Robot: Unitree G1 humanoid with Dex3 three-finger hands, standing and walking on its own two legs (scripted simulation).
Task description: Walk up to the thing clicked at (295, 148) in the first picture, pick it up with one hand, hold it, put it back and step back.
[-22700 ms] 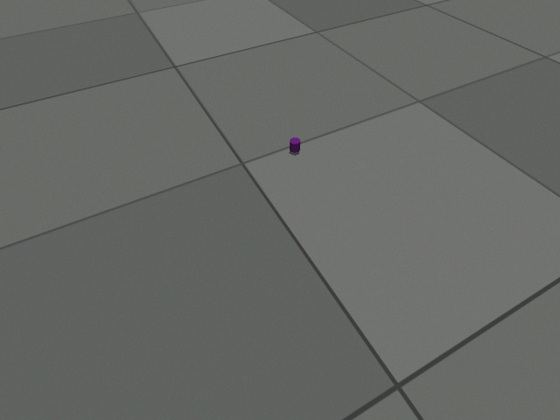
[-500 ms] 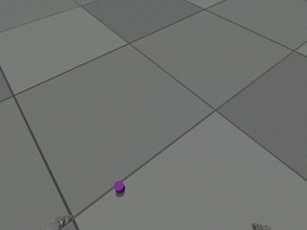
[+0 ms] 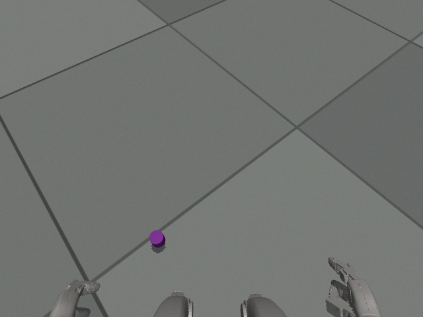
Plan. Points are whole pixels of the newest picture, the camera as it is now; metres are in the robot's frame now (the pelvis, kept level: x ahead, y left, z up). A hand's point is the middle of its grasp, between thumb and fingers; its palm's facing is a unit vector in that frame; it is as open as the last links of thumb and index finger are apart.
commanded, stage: rise first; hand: left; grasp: from above
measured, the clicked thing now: (157, 238) +0.43 +0.24 -0.68
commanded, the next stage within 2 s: none
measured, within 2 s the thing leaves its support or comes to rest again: neither
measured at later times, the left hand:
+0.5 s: hand out of the picture +0.13 +0.27 -0.22, palm faces -0.32 -0.75 -0.58, open 13.6 cm
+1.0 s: hand (123, 269) +0.27 +0.28 -0.42, palm faces -0.48 -0.26 -0.84, open 13.4 cm
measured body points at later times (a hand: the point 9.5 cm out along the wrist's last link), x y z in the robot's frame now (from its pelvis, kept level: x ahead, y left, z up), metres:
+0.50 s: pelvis -0.02 +0.00 -0.08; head +0.11 +0.01 +0.35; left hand +0.15 +0.30 -0.19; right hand +0.18 -0.25 -0.17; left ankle +0.00 +0.11 -0.67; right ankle -0.01 -0.12 -0.67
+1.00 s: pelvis -0.10 -0.01 -0.28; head +0.11 +0.01 +0.12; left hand +0.29 +0.30 -0.37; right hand +0.02 -0.28 -0.42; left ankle +0.00 +0.11 -0.67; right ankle -0.01 -0.12 -0.67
